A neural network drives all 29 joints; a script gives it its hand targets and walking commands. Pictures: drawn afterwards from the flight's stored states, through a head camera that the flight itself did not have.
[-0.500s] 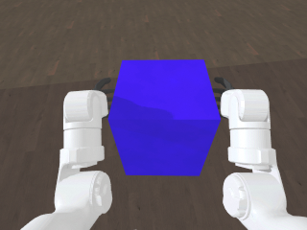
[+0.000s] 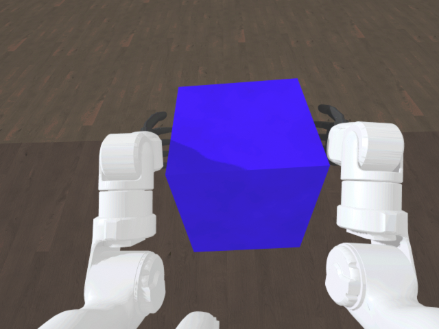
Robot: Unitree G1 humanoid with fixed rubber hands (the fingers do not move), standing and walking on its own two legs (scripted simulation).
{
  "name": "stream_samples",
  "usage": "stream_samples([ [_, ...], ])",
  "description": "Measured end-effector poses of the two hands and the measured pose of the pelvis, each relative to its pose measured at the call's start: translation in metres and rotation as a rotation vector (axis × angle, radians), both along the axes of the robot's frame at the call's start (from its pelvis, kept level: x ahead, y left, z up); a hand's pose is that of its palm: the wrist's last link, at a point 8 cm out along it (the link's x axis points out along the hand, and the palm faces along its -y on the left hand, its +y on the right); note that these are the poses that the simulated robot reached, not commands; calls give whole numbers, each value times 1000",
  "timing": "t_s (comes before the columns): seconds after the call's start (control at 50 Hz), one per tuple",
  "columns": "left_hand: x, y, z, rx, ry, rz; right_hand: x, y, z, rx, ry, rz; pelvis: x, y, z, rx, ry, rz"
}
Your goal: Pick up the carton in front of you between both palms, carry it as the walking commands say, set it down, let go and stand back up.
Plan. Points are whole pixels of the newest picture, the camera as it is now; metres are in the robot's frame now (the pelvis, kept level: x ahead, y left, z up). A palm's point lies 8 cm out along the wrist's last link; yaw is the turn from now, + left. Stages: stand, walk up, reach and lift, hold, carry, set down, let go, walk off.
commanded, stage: carry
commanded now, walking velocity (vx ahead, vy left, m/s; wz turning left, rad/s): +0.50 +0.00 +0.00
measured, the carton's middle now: (242, 171) +0.39 +0.03 +0.08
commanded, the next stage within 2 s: none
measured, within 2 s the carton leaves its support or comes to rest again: neither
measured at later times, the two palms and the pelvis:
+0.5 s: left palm (203, 26) +0.70 +0.14 +0.20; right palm (339, 36) +0.67 -0.16 +0.20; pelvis +0.31 +0.03 +0.04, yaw -1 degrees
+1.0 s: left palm out of the picture +1.00 +0.18 +0.25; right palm out of the picture +1.02 -0.11 +0.25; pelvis +0.63 +0.01 +0.07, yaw +0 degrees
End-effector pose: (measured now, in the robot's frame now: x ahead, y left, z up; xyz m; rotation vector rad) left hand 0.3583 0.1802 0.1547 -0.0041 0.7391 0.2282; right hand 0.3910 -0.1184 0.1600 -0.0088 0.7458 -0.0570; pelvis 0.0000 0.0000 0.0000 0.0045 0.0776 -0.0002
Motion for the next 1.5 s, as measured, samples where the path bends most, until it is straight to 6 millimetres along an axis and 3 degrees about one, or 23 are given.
stream_samples([
  [0.12,79,11,26,-10,-64,21,78,11,22,23,-61,-5,74,7,8,10,11,1],
  [0.22,163,12,27,-24,-66,-34,143,11,24,-9,-64,-48,151,24,0,38,-2,-12],
  [0.32,234,-13,18,-48,13,-149,177,-12,8,-38,14,-129,207,38,18,15,-10,-9],
  [0.4,283,-31,26,-55,19,-190,210,-28,15,-36,21,-181,247,41,35,-7,-4,-17],
  [0.48,332,-39,44,-69,-45,-186,260,-37,37,-25,-44,-198,292,36,44,-12,6,-23],
  [0.6,410,-41,69,-43,-110,-142,356,-41,60,-10,-108,-147,381,15,39,-25,7,-14],
  [0.64,431,-38,70,-18,-101,-115,390,-38,61,-9,-99,-104,409,7,38,-41,-5,-8],
  [0.76,474,-14,63,-4,6,-27,469,-14,63,-9,6,-10,475,-7,63,-11,-3,-3],
  [0.86,529,-2,83,-9,-35,11,533,-1,80,13,-32,9,530,-7,75,2,1,4],
  [0.98,622,3,99,-24,-71,-13,613,4,95,18,-68,-15,616,8,74,21,10,-3],
  [1.04,674,-1,93,-36,-56,-69,646,-1,90,-17,-56,-56,660,20,70,42,-9,-15],
  [1.12,730,-22,89,-42,12,-149,671,-21,79,-37,11,-125,703,29,87,18,-9,-11],
  [1.22,792,-44,102,-53,-2,-192,716,-41,92,-29,-2,-187,753,31,106,-4,0,-22],
  [1.38,896,-53,138,-39,-101,-152,836,-52,127,-4,-100,-158,864,10,107,-25,6,-21],
  [1.42,917,-49,139,-16,-96,-124,870,-49,129,-5,-96,-116,892,1,106,-39,-6,-13],
  [1.5,945,-31,131,-3,-14,-61,926,-31,129,-8,-15,-40,938,-10,122,-19,-5,-13],
])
